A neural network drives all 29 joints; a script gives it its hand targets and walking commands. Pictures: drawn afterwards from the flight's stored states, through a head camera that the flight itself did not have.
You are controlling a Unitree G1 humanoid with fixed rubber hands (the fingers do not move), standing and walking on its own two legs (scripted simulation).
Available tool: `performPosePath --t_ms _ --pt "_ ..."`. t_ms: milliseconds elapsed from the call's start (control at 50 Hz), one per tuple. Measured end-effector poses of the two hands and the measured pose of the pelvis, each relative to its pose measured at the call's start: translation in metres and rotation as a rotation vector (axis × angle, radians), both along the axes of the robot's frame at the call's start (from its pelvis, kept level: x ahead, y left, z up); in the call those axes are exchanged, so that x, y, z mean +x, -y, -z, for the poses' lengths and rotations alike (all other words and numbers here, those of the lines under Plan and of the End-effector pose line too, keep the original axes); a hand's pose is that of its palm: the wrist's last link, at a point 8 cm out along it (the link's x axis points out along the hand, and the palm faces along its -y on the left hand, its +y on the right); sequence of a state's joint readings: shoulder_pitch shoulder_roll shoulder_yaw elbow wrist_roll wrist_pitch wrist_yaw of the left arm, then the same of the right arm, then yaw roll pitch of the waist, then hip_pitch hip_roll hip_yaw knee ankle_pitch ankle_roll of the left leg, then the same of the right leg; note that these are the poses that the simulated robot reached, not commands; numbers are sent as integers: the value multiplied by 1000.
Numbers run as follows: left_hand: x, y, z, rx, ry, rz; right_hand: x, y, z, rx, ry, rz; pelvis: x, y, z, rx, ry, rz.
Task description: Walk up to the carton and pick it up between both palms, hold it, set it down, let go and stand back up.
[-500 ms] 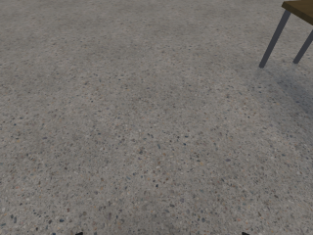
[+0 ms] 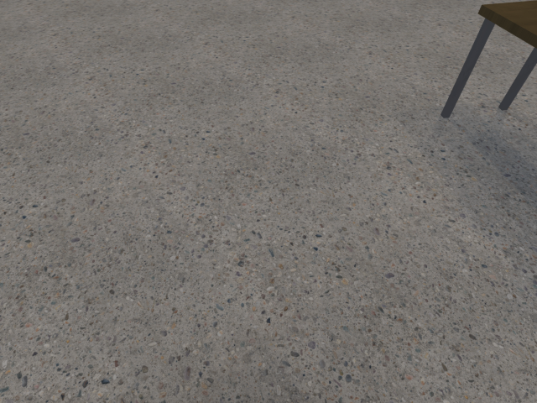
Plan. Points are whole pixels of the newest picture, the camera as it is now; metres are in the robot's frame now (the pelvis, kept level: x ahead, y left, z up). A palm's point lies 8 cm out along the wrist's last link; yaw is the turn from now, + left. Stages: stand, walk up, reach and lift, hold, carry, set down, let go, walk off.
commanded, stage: stand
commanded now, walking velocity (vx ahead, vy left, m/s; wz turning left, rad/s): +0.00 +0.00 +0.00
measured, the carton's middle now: out of the picture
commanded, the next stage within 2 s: walk up in 0.44 s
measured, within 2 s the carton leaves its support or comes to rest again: neither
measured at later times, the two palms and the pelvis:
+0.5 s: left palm out of the picture +0.05 +0.25 -0.12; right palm out of the picture +0.05 -0.24 -0.12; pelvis +0.00 +0.00 +0.00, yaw +0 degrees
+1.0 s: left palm (167, 365) +0.20 +0.18 -0.10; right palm out of the picture +0.01 -0.36 -0.17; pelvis +0.07 -0.08 -0.02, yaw -20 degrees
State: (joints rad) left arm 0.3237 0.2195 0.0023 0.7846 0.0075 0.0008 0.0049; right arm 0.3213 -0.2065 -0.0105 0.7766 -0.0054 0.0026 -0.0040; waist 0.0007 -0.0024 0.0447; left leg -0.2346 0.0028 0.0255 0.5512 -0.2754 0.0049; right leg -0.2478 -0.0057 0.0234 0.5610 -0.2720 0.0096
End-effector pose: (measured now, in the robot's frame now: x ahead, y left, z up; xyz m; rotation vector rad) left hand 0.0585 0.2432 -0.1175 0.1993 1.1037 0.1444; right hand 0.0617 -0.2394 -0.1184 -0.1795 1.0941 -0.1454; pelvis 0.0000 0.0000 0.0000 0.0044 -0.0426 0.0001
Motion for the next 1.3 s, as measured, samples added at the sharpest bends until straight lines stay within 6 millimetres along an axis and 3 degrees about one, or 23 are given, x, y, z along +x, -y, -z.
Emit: performPosePath --t_ms 640,720,780,860,960,1020,1100,1200,1300 --pt "-13 -2 5 5 -79 -12 -18 -1 5 -2 -78 31 5 -2 -4 1 -5 8" --pt "-11 -3 4 6 -152 84 -17 11 4 -34 -23 66 7 0 -1 16 -12 114" --pt "5 -4 0 29 -198 176 -25 28 3 -55 20 147 11 9 -1 28 -4 181" --pt "45 4 -9 54 -174 233 -40 57 9 -63 16 240 25 28 1 36 16 258" --pt "114 41 -20 105 -61 296 -50 104 32 -51 -14 341 53 64 12 34 26 331" --pt "151 68 -15 148 33 307 -46 134 55 -35 -43 362 69 92 30 5 26 360" --pt "169 103 -3 146 19 318 -15 159 56 -2 -12 368 87 110 33 -29 29 415" --pt "186 134 7 117 -87 402 38 172 19 -9 126 370 117 129 19 -38 29 468" --pt "239 157 24 59 -117 474 69 182 -10 -67 151 422 164 145 16 -29 21 533"
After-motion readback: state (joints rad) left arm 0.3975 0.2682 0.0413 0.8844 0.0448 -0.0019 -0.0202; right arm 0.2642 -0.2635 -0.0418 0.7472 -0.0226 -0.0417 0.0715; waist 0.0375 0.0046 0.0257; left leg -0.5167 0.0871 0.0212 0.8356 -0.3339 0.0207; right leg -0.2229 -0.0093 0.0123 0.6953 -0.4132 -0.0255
